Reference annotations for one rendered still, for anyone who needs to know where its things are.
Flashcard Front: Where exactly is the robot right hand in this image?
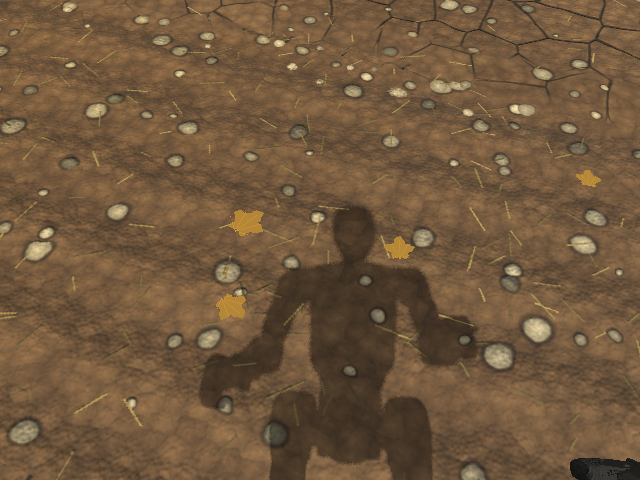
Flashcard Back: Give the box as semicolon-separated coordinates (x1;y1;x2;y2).
570;458;640;480

